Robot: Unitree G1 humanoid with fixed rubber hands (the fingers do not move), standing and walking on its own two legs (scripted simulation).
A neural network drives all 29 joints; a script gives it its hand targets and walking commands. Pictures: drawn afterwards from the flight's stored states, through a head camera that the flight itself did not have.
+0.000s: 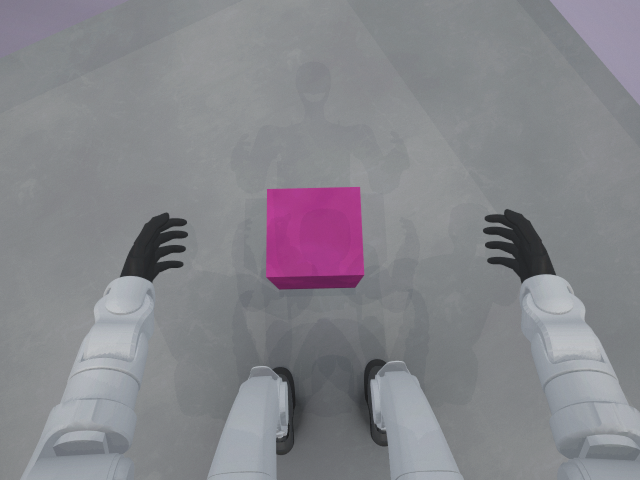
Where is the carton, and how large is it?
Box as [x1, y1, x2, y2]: [266, 187, 363, 288]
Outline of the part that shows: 359,187 267,189 266,277 278,288 354,287 363,275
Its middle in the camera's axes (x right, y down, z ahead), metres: -0.01 +0.01 +0.98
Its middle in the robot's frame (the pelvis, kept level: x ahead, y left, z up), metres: +0.50 +0.03 -0.57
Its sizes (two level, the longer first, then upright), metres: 0.210 0.200 0.250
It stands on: the floor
